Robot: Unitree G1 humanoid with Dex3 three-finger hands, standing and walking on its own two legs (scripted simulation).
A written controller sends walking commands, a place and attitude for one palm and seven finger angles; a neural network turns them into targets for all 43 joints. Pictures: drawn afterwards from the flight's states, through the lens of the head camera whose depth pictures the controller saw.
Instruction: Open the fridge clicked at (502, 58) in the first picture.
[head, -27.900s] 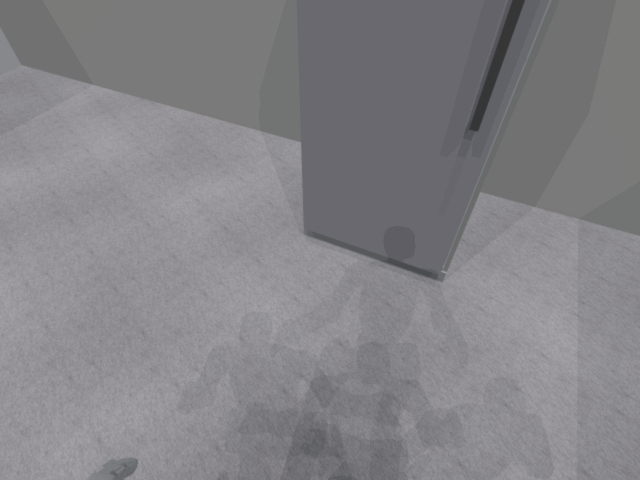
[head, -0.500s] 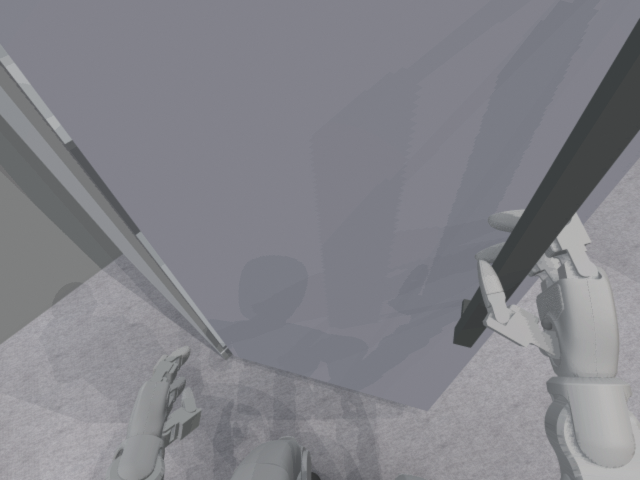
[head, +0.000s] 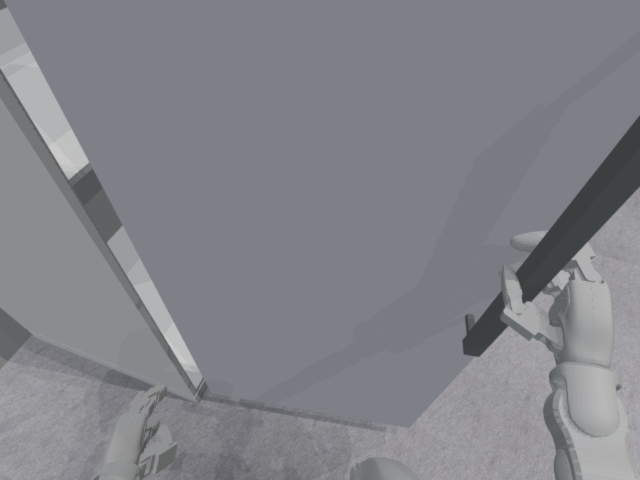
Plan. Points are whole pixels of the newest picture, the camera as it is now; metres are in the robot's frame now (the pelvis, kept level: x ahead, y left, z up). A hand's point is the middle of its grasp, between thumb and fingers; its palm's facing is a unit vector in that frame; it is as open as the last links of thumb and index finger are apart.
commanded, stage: stop walking and hold the door back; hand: right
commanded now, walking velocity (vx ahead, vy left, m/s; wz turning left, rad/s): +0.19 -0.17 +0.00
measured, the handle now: (548, 237) +0.33 -0.21 +0.18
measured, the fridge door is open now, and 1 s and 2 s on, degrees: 79 73 73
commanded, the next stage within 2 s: loosen the grip on the handle in 1.20 s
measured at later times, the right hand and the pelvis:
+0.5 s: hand (505, 252) +0.35 -0.19 +0.13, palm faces +0.24 +0.94 -0.24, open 5.8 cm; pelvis -0.08 +0.01 -0.01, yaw -2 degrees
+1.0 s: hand (510, 260) +0.34 -0.19 +0.13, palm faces +0.06 +0.99 -0.11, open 5.9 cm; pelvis -0.04 -0.05 +0.00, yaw +5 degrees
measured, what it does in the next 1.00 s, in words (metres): steps on the spot: right foot, then right foot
